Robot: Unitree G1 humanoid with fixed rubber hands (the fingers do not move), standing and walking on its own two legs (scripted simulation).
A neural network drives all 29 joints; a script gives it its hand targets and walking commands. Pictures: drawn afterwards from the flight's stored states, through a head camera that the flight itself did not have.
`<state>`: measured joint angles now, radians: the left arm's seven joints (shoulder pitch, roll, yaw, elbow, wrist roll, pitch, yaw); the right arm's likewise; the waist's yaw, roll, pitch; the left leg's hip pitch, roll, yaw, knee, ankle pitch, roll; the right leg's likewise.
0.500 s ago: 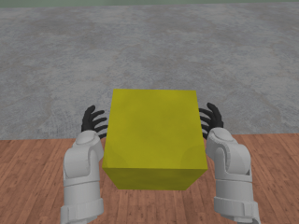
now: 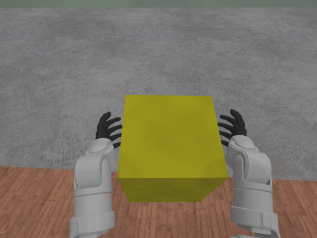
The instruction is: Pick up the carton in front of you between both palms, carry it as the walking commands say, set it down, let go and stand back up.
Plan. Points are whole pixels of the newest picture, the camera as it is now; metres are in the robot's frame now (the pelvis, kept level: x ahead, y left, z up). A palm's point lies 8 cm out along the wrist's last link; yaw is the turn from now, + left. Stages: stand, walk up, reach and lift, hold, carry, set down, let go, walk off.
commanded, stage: carry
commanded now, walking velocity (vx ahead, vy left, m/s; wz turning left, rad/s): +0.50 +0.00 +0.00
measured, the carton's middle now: (166, 154) +0.35 +0.02 +0.04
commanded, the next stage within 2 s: none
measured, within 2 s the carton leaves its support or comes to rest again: neither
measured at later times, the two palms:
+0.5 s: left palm (132, 81) +0.63 +0.15 +0.09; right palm (220, 82) +0.63 -0.16 +0.09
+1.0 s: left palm (136, 53) +0.91 +0.19 +0.05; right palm (201, 51) +0.94 -0.13 +0.05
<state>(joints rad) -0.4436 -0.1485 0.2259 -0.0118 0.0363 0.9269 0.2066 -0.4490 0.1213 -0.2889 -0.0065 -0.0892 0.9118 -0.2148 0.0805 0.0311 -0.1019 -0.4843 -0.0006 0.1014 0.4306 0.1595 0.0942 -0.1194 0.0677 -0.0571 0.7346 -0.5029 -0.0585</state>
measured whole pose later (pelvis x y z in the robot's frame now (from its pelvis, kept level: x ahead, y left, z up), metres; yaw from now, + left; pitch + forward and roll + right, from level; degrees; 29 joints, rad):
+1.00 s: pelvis +0.60 +0.02 -0.06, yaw +0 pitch +5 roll -1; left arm -0.43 -0.16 0.22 -0.02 0.04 0.92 0.21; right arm -0.43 0.11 -0.29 -0.02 -0.08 0.90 -0.21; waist 0.08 0.02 -0.10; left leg -0.52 0.01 0.10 0.43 0.12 0.07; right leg -0.10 0.05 -0.06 0.62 -0.46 -0.05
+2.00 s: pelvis +1.19 +0.05 -0.08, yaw +1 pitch +5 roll +1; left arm -0.18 -0.14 0.15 -0.26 0.02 1.00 0.15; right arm -0.19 0.14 -0.14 -0.25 -0.01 0.99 -0.16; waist 0.02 -0.03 -0.13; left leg -0.44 0.02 0.18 0.41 -0.05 0.02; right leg -0.08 -0.04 -0.09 0.48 -0.45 0.00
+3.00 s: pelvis +1.35 +0.04 -0.08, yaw +3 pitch +2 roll +0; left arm 0.04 -0.13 0.06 -0.42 0.03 1.16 0.15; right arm 0.03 0.13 -0.05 -0.41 -0.04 1.16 -0.14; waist 0.00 0.01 -0.17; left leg -0.16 0.05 0.14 0.53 -0.40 -0.01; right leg -0.34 -0.05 -0.18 0.56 -0.25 -0.03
